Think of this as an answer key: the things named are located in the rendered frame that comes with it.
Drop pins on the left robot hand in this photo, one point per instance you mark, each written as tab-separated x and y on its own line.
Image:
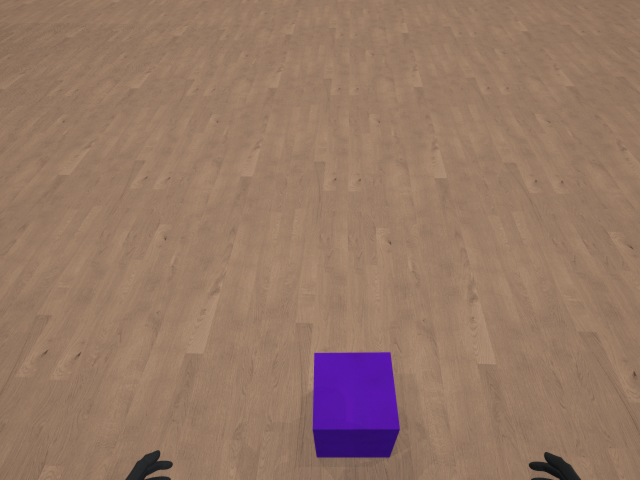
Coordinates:
147	465

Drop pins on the carton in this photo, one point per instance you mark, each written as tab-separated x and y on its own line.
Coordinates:
354	405

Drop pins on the right robot hand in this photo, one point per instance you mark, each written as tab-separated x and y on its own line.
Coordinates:
556	466

